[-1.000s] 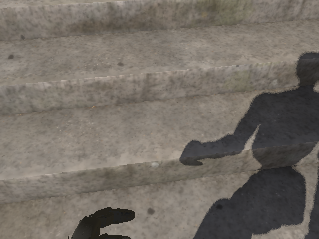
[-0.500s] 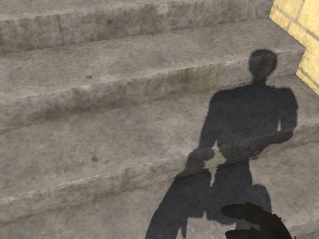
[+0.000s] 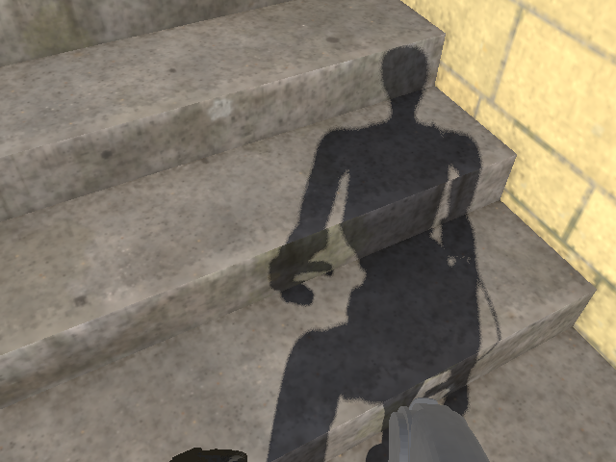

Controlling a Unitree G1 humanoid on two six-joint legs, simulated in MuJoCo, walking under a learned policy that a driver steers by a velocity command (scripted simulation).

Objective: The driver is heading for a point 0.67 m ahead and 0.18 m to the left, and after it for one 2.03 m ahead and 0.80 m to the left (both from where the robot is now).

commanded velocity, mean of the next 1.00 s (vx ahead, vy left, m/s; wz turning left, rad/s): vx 0.50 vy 0.00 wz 0.39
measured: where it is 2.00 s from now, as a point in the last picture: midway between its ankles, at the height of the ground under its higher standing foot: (118, 112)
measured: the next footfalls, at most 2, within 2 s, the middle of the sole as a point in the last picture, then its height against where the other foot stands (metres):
right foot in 0.10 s outside the picture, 0.14 m higher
left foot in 0.66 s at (206, 419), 0.14 m higher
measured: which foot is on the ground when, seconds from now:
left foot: down 0.00-0.10, up 0.12-0.64, down 0.66-1.00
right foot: up 0.00-0.08, down 0.10-0.74, up 0.76-1.00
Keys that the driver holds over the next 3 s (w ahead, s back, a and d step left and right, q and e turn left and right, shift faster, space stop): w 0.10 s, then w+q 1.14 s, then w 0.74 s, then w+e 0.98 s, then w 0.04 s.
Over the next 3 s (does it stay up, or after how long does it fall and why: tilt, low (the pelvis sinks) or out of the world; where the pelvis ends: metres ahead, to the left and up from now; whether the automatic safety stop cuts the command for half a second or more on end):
stays up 1.50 0.66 0.70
